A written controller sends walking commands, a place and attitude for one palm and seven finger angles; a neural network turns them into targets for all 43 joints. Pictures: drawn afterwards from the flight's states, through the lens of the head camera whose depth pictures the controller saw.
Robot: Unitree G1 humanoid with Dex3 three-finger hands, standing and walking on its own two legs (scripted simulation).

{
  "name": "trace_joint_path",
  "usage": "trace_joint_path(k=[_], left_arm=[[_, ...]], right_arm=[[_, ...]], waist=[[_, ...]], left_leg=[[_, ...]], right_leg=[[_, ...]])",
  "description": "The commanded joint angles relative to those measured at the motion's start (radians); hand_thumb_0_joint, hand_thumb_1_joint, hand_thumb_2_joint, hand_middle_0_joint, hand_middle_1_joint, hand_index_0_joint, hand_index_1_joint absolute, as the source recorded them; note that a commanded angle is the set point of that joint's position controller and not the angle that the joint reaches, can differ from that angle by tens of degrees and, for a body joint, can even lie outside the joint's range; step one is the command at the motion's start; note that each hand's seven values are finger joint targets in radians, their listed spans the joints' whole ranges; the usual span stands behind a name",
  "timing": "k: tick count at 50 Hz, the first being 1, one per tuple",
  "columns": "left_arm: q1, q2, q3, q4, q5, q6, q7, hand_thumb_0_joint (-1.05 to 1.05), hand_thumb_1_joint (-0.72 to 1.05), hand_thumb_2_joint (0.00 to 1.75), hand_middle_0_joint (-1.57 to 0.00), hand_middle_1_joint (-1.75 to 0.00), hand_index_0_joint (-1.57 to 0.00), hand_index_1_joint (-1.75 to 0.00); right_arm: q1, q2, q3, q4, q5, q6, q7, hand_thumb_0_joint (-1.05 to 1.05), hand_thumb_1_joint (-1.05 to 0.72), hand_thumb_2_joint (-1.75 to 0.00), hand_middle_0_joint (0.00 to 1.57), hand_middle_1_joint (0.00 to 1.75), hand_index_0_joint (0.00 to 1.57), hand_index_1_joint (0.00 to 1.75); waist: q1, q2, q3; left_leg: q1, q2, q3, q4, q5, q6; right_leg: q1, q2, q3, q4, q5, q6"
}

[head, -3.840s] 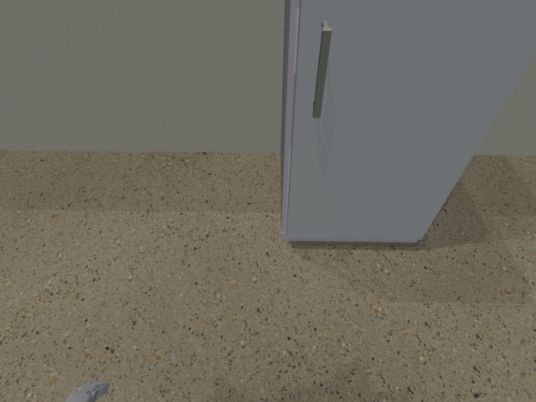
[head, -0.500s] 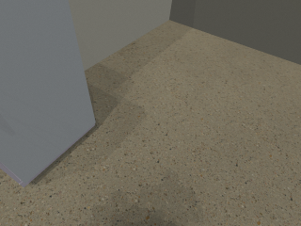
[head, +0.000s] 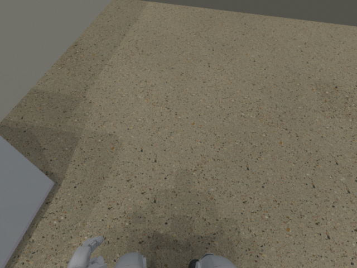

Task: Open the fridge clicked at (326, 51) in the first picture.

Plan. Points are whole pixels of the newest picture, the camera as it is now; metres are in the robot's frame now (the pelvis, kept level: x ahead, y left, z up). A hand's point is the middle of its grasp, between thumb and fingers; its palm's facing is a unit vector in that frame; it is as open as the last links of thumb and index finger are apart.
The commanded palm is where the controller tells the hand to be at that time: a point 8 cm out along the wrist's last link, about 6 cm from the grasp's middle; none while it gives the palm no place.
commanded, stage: turn to face it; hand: left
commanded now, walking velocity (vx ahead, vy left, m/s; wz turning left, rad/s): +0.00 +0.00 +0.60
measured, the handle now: out of the picture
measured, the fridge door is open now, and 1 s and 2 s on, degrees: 0 0 0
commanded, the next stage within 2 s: none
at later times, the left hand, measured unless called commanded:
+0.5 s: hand out of the picture +0.07 +0.27 -0.16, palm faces +0.24 -0.95 -0.20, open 7.3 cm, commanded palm none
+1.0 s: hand out of the picture +0.08 +0.22 -0.13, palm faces +0.47 -0.84 -0.27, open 7.3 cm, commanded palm none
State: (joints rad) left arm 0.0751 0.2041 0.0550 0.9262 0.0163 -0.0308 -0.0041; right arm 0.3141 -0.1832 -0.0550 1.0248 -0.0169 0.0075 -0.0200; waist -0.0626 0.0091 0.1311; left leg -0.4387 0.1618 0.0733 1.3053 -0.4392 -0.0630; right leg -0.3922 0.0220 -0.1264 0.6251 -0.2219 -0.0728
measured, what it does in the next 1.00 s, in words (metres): steps on the spot, turning left: left foot, then right foot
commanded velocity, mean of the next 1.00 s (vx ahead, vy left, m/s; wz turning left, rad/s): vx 0.00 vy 0.00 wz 0.60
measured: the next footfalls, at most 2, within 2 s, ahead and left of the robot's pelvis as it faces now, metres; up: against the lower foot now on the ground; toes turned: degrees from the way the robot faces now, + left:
left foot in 0.26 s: +0.13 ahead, +0.13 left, +0.00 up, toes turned +15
right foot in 0.90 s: +0.16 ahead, -0.10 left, +0.00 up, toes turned +26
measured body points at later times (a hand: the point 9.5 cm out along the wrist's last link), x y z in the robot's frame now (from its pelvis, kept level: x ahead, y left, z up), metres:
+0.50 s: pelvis +0.07 +0.06 +0.02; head +0.11 +0.11 +0.47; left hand +0.06 +0.32 -0.14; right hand +0.16 -0.17 -0.11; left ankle +0.09 +0.12 -0.72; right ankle +0.07 -0.12 -0.63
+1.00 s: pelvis +0.07 -0.01 +0.02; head +0.10 -0.01 +0.46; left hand +0.05 +0.27 -0.11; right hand +0.25 -0.22 -0.13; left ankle +0.05 +0.11 -0.67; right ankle +0.12 -0.12 -0.72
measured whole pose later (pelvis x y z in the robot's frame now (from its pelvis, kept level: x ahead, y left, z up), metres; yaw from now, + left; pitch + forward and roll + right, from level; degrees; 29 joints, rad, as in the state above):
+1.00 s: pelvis +0.07 -0.01 +0.02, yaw +30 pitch +0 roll +0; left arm 0.17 0.19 0.04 0.87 0.02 0.03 0.02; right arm 0.23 -0.26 -0.12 0.93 -0.03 0.08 0.02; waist -0.04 0.05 0.03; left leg -0.53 -0.08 -0.06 0.98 -0.40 -0.03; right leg -0.23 -0.04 -0.05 0.52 -0.30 0.01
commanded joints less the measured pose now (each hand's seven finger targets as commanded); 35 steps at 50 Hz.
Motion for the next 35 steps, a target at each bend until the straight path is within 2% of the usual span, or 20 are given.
trace_joint_path(k=[1, 3, 5, 7, 10, 11, 12, 13, 14, 15, 16, 18, 19, 20, 22, 24, 28, 29, 30, 35], left_arm=[[0.052, 0.095, 0.003, -0.021, 0.003, -0.015, 0.030, 0.00, 0.90, 0.90, -0.20, -0.30, -0.20, -0.30], [0.038, 0.082, -0.009, -0.007, 0.004, -0.009, 0.028, 0.00, 0.90, 0.90, -0.20, -0.30, -0.20, -0.30], [0.047, 0.088, -0.008, -0.004, 0.001, 0.001, 0.026, 0.00, 0.90, 0.90, -0.20, -0.30, -0.20, -0.30], [0.085, 0.100, 0.004, 0.003, 0.003, 0.012, 0.028, 0.00, 0.90, 0.90, -0.20, -0.30, -0.20, -0.30], [0.109, 0.121, 0.018, 0.004, 0.004, 0.024, 0.035, 0.00, 0.90, 0.90, -0.20, -0.30, -0.20, -0.30], [0.115, 0.118, 0.022, 0.001, 0.002, 0.029, 0.035, 0.00, 0.90, 0.90, -0.20, -0.30, -0.20, -0.30], [0.124, 0.112, 0.024, -0.007, 0.000, 0.036, 0.034, 0.00, 0.90, 0.90, -0.20, -0.30, -0.20, -0.30], [0.155, 0.071, 0.024, -0.018, -0.003, 0.045, 0.030, 0.00, 0.90, 0.90, -0.20, -0.30, -0.20, -0.30], [0.138, 0.043, 0.018, -0.052, -0.007, 0.049, 0.031, 0.00, 0.90, 0.90, -0.20, -0.30, -0.20, -0.30], [0.095, 0.072, 0.023, -0.052, 0.005, 0.053, 0.035, 0.00, 0.90, 0.90, -0.20, -0.30, -0.20, -0.30], [0.085, 0.069, 0.032, -0.055, 0.006, 0.047, 0.029, 0.00, 0.90, 0.90, -0.20, -0.30, -0.20, -0.30], [0.108, 0.069, 0.037, -0.033, 0.007, 0.037, 0.018, 0.00, 0.90, 0.90, -0.20, -0.30, -0.20, -0.30], [0.123, 0.067, 0.038, -0.023, 0.005, 0.038, 0.017, 0.00, 0.90, 0.90, -0.20, -0.30, -0.20, -0.30], [0.130, 0.067, 0.039, -0.018, 0.004, 0.040, 0.018, 0.00, 0.90, 0.90, -0.20, -0.30, -0.20, -0.30], [0.128, 0.074, 0.041, -0.015, 0.002, 0.046, 0.022, 0.00, 0.90, 0.90, -0.20, -0.30, -0.20, -0.30], [0.122, 0.077, 0.042, -0.018, 0.001, 0.049, 0.023, 0.00, 0.90, 0.90, -0.20, -0.30, -0.20, -0.30], [0.089, 0.091, 0.044, -0.028, 0.001, 0.054, 0.024, 0.00, 0.90, 0.90, -0.20, -0.30, -0.20, -0.30], [0.081, 0.096, 0.043, -0.032, 0.000, 0.055, 0.024, 0.00, 0.90, 0.90, -0.20, -0.30, -0.20, -0.30], [0.078, 0.098, 0.042, -0.036, -0.001, 0.056, 0.025, 0.00, 0.90, 0.90, -0.20, -0.30, -0.20, -0.30], [0.047, 0.109, 0.041, -0.058, -0.003, 0.062, 0.028, 0.00, 0.90, 0.90, -0.20, -0.30, -0.20, -0.30]], right_arm=[[0.178, -0.025, 0.018, -0.001, -0.008, 0.009, -0.007, 0.00, -0.90, -0.90, 0.20, 0.30, 0.20, 0.30], [0.160, -0.006, 0.025, -0.002, -0.002, 0.012, -0.002, 0.00, -0.90, -0.90, 0.20, 0.30, 0.20, 0.30], [0.098, -0.017, 0.027, -0.022, 0.002, 0.012, 0.003, 0.00, -0.90, -0.90, 0.20, 0.30, 0.20, 0.30], [0.018, -0.032, 0.019, -0.050, 0.000, 0.010, 0.009, 0.00, -0.90, -0.90, 0.20, 0.30, 0.20, 0.30], [-0.017, -0.036, 0.008, -0.067, -0.002, 0.010, 0.017, 0.00, -0.90, -0.90, 0.20, 0.30, 0.20, 0.30], [-0.012, -0.048, 0.004, -0.070, -0.003, 0.010, 0.019, 0.00, -0.90, -0.90, 0.20, 0.30, 0.20, 0.30], [0.015, -0.069, -0.002, -0.070, -0.005, 0.008, 0.022, 0.00, -0.90, -0.90, 0.20, 0.30, 0.20, 0.30], [0.035, -0.135, -0.014, -0.082, -0.009, 0.002, 0.025, 0.00, -0.90, -0.90, 0.20, 0.30, 0.20, 0.30], [0.067, -0.198, -0.028, -0.090, -0.020, -0.002, 0.016, 0.00, -0.90, -0.90, 0.20, 0.30, 0.20, 0.30], [0.076, -0.213, -0.033, -0.077, -0.019, -0.003, 0.001, 0.00, -0.90, -0.90, 0.20, 0.30, 0.20, 0.30], [0.045, -0.202, -0.034, -0.090, -0.016, -0.005, -0.003, 0.00, -0.90, -0.90, 0.20, 0.30, 0.20, 0.30], [-0.033, -0.164, -0.026, -0.116, -0.011, -0.018, -0.006, 0.00, -0.90, -0.90, 0.20, 0.30, 0.20, 0.30], [-0.034, -0.164, -0.027, -0.119, -0.009, -0.023, -0.008, 0.00, -0.90, -0.90, 0.20, 0.30, 0.20, 0.30], [-0.025, -0.167, -0.029, -0.116, -0.007, -0.026, -0.009, 0.00, -0.90, -0.90, 0.20, 0.30, 0.20, 0.30], [-0.004, -0.169, -0.033, -0.107, -0.003, -0.026, -0.009, 0.00, -0.90, -0.90, 0.20, 0.30, 0.20, 0.30], [-0.002, -0.178, -0.039, -0.106, -0.002, -0.023, -0.008, 0.00, -0.90, -0.90, 0.20, 0.30, 0.20, 0.30], [-0.001, -0.193, -0.050, -0.101, -0.002, -0.014, -0.003, 0.00, -0.90, -0.90, 0.20, 0.30, 0.20, 0.30], [-0.002, -0.197, -0.052, -0.101, -0.003, -0.013, -0.002, 0.00, -0.90, -0.90, 0.20, 0.30, 0.20, 0.30], [-0.009, -0.206, -0.055, -0.102, -0.003, -0.010, -0.001, 0.00, -0.90, -0.90, 0.20, 0.30, 0.20, 0.30], [-0.037, -0.224, -0.066, -0.115, -0.008, 0.003, 0.005, 0.00, -0.90, -0.90, 0.20, 0.30, 0.20, 0.30]], waist=[[-0.015, -0.078, -0.231], [-0.016, -0.108, -0.192], [0.010, -0.132, -0.145], [0.047, -0.143, -0.106], [0.054, -0.122, -0.077], [0.052, -0.093, -0.074], [0.039, -0.030, -0.088], [0.039, 0.197, -0.088], [0.014, 0.403, -0.097], [-0.004, 0.315, -0.125], [0.018, 0.211, -0.136], [0.050, 0.088, -0.185], [0.050, 0.063, -0.217], [0.047, 0.073, -0.241], [0.038, 0.078, -0.260], [0.034, 0.079, -0.254], [0.023, 0.119, -0.231], [0.020, 0.110, -0.229], [0.022, 0.130, -0.220], [0.018, 0.136, -0.190]], left_leg=[[0.038, -0.004, -0.037, -0.160, 0.091, 0.003], [0.090, -0.027, -0.025, -0.290, 0.116, 0.009], [0.088, -0.043, -0.007, -0.396, 0.113, 0.011], [0.071, -0.055, 0.009, -0.462, 0.092, 0.015], [0.118, -0.062, 0.027, -0.589, 0.125, 0.021], [0.163, -0.065, 0.029, -0.659, 0.162, 0.026], [0.223, -0.049, -0.005, -0.750, 0.244, 0.041], [0.248, 0.085, -0.227, -0.877, 0.387, 0.103], [0.260, 0.246, -0.495, -1.019, 0.555, 0.223], [0.228, 0.250, -0.524, -1.048, 0.510, 0.255], [0.250, 0.216, -0.491, -1.023, 0.485, 0.259], [0.302, 0.141, -0.346, -0.986, 0.563, 0.226], [0.334, 0.115, -0.297, -0.973, 0.633, 0.215], [0.362, 0.102, -0.277, -0.964, 0.687, 0.210], [0.406, 0.092, -0.276, -0.953, 0.748, 0.213], [0.419, 0.090, -0.284, -0.954, 0.746, 0.218], [0.405, 0.073, -0.325, -0.960, 0.676, 0.221], [0.402, 0.069, -0.340, -0.962, 0.663, 0.222], [0.385, 0.070, -0.353, -0.966, 0.630, 0.225], [0.295, 0.056, -0.450, -0.990, 0.433, 0.236]], right_leg=[[0.084, -0.266, 0.127, -0.288, 0.491, -0.084], [0.028, -0.254, 0.104, -0.329, 0.321, -0.075], [0.041, -0.267, 0.101, -0.354, 0.180, -0.072], [0.071, -0.298, 0.120, -0.352, 0.118, -0.074], [0.079, -0.327, 0.098, -0.289, 0.086, -0.050], [0.064, -0.324, 0.082, -0.245, 0.061, -0.030], [0.028, -0.299, 0.046, -0.162, -0.001, 0.008], [-0.059, -0.197, -0.022, 0.011, -0.152, 0.072], [-0.150, -0.080, -0.049, 0.263, -0.387, 0.131], [-0.149, -0.083, 0.069, 0.441, -0.398, 0.118], [-0.199, -0.095, 0.105, 0.521, -0.335, 0.116], [-0.211, -0.115, 0.120, 0.544, -0.201, 0.130], [-0.196, -0.115, 0.121, 0.534, -0.171, 0.139], [-0.188, -0.116, 0.122, 0.524, -0.159, 0.147], [-0.187, -0.115, 0.127, 0.498, -0.154, 0.161], [-0.188, -0.113, 0.126, 0.472, -0.152, 0.172], [-0.176, -0.107, 0.128, 0.406, -0.163, 0.183], [-0.172, -0.102, 0.130, 0.398, -0.164, 0.184], [-0.165, -0.103, 0.132, 0.385, -0.168, 0.185], [-0.108, -0.083, 0.146, 0.295, -0.193, 0.170]])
